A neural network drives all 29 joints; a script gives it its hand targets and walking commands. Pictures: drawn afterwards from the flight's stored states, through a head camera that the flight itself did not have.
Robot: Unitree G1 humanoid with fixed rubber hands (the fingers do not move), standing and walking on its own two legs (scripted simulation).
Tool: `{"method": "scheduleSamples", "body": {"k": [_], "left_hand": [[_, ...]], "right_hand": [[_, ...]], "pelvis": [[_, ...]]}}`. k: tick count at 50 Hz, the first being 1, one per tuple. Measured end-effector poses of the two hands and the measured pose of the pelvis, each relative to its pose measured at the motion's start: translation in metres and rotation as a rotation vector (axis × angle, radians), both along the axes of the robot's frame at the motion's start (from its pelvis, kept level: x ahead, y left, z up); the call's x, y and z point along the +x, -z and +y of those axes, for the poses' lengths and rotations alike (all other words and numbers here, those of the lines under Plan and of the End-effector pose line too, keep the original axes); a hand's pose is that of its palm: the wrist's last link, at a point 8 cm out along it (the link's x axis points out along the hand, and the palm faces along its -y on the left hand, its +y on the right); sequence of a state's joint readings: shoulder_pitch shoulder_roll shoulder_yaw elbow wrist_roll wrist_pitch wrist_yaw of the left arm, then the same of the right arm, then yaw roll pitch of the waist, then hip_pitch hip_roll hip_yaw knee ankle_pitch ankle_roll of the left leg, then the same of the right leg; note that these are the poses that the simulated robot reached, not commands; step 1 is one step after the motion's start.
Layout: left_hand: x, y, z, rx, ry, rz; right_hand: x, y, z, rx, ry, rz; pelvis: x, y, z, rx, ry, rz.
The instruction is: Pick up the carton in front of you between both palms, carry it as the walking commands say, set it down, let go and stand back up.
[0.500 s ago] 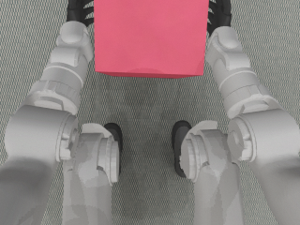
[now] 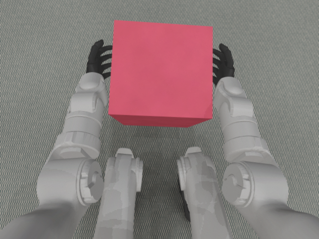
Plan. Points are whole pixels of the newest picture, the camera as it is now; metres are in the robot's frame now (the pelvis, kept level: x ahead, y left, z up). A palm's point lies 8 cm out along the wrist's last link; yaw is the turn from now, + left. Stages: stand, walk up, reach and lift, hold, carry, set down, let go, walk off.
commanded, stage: reach and lift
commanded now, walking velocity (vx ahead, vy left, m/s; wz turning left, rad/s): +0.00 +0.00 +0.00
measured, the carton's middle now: (159, 86) +0.50 +0.00 -0.14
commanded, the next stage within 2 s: none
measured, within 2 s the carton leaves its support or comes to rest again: neither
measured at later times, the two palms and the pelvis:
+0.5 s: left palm (68, 54) +0.47 +0.15 +0.08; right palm (261, 57) +0.46 -0.15 +0.08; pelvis +0.03 +0.00 +0.13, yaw +0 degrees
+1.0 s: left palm out of the picture +0.43 +0.15 +0.24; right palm out of the picture +0.43 -0.15 +0.25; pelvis +0.09 +0.00 +0.28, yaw +1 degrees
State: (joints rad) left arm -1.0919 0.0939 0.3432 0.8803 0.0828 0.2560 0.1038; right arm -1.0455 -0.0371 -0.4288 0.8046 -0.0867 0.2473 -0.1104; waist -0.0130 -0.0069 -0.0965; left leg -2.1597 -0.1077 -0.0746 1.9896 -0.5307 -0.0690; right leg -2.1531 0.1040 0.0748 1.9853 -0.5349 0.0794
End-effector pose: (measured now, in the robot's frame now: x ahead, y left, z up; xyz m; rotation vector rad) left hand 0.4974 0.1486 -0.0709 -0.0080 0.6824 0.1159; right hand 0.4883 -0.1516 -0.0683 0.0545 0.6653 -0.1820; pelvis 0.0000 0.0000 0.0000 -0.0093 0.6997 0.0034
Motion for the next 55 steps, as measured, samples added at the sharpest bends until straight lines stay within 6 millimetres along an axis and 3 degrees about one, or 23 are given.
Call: {"method": "scheduleSamples", "body": {"k": [7,22,55], "left_hand": [[-0.008,-0.05,-0.001,-0.004,0.007,0.004],[-0.026,-0.131,0.0,-0.014,-0.009,-0.008],[-0.078,-0.344,0.001,-0.014,-0.029,0.001]], "right_hand": [[-0.005,-0.05,0.0,-0.005,-0.016,0.004],[-0.02,-0.133,0.0,0.006,-0.017,-0.008],[-0.068,-0.345,0.001,0.003,-0.035,0.002]], "pelvis": [[0.001,-0.041,0.0,0.0,0.0,0.026],[0.025,-0.115,-0.001,0.003,-0.001,-0.008],[0.098,-0.302,-0.002,0.011,-0.006,-0.394]]}}
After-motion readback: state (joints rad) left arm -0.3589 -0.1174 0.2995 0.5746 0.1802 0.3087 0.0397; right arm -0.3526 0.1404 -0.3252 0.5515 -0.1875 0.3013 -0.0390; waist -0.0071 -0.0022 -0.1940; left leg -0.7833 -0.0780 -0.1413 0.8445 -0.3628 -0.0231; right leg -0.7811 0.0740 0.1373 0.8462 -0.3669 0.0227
